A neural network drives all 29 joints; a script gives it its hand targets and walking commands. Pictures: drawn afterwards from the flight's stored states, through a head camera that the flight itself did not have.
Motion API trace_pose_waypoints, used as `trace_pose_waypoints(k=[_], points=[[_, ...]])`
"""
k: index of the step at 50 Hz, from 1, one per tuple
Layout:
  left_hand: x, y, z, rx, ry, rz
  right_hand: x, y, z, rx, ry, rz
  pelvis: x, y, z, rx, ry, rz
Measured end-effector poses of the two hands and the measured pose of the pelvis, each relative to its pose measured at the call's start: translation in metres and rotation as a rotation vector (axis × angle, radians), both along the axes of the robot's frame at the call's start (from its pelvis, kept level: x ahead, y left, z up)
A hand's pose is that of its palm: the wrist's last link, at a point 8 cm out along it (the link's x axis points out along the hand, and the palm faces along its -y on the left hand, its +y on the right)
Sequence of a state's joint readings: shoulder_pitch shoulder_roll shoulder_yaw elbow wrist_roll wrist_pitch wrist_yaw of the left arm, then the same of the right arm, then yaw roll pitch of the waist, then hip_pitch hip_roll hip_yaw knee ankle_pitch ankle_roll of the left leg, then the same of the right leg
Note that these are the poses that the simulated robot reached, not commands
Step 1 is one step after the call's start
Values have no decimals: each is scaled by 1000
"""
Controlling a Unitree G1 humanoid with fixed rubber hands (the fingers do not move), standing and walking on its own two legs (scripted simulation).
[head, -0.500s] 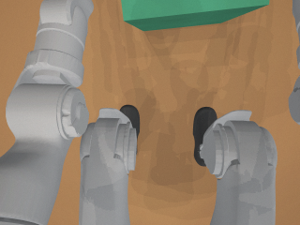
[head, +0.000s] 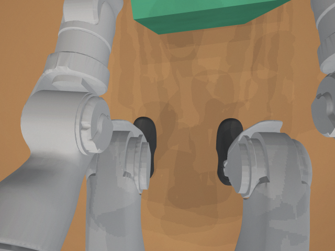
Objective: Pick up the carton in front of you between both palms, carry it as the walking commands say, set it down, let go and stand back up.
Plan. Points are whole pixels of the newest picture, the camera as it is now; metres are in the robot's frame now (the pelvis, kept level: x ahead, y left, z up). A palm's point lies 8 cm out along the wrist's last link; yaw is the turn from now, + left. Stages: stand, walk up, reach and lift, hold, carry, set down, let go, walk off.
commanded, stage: reach and lift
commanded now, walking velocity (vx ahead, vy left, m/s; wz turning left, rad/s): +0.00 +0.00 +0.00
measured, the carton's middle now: out of the picture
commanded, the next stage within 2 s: none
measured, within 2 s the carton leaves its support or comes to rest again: leaves its support in 0.34 s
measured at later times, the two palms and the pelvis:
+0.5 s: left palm out of the picture +0.56 +0.11 -0.09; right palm out of the picture +0.56 -0.19 -0.09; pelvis +0.02 +0.00 +0.01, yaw -1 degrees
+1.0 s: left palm out of the picture +0.51 +0.12 +0.08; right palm out of the picture +0.51 -0.18 +0.07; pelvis +0.00 +0.01 +0.13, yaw -3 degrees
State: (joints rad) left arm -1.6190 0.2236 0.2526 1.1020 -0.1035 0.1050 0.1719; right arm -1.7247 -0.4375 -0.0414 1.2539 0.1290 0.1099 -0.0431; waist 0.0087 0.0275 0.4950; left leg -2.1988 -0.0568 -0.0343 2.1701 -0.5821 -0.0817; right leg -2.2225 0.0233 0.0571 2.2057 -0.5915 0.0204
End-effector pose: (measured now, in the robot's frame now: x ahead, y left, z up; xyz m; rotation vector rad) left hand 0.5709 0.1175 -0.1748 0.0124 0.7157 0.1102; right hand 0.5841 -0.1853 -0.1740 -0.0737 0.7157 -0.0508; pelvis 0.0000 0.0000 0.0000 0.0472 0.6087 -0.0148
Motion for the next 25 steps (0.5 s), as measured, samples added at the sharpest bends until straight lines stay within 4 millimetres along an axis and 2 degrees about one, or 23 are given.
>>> trace_pose_waypoints(k=[12, 17, 21, 25], points=[[5, 5, 0, -27, 15, 1, 0, -2, -2, 49, 17, 24, 10, -1, -11, -4, -2, 6], [4, 2, 9, -12, 17, 35, -6, 1, 5, 28, 20, -4, 16, 0, -9, -6, 40, 2], [-3, -3, 38, -14, -11, 56, -13, 1, 34, 8, -5, -61, 18, 2, -1, -4, 88, -7], [-12, -6, 85, -21, -48, 52, -22, -2, 83, 32, -41, -84, 15, 4, 15, -3, 128, -18]])
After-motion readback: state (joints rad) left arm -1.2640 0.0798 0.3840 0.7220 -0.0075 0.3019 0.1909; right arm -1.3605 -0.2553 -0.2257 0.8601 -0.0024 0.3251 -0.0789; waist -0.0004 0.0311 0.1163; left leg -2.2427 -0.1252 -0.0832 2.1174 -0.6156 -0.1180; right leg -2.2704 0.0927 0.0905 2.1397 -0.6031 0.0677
